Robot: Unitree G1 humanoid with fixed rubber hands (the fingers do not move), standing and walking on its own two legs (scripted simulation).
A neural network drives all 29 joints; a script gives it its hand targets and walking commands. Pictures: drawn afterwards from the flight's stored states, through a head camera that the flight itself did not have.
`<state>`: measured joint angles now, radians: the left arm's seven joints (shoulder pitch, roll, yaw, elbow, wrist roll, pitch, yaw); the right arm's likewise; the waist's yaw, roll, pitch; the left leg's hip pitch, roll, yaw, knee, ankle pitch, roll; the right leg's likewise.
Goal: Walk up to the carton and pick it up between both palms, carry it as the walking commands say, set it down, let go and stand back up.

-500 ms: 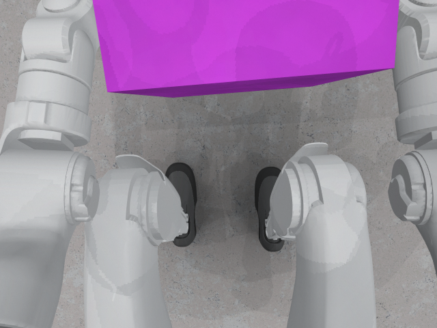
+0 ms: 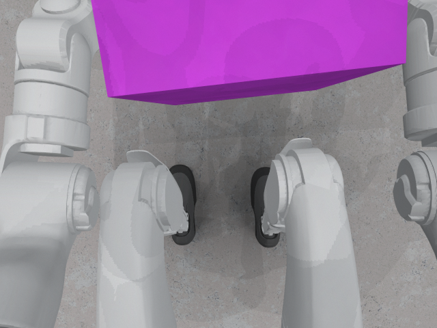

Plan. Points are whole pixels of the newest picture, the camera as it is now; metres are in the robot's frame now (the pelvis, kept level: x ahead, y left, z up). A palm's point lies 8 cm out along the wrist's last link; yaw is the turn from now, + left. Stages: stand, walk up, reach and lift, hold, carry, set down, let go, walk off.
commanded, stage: reach and lift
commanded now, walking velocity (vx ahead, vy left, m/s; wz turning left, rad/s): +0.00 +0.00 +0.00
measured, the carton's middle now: (238, 4) +0.55 -0.05 -0.16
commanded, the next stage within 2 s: none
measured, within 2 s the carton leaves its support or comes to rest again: neither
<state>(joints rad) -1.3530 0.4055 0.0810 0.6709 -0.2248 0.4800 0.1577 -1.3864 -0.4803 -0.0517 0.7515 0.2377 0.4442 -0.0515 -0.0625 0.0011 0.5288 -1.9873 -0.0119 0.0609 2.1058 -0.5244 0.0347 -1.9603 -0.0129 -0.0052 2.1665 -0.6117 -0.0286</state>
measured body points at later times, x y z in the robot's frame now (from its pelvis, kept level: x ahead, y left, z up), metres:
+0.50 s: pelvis -0.02 +0.00 +0.05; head +0.30 -0.02 +0.34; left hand +0.55 +0.15 -0.03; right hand +0.53 -0.23 -0.03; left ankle +0.15 +0.10 -0.37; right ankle +0.12 -0.11 -0.37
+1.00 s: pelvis -0.03 +0.01 +0.10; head +0.29 -0.01 +0.41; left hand +0.54 +0.17 +0.04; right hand +0.53 -0.22 +0.04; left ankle +0.15 +0.10 -0.37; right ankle +0.12 -0.11 -0.37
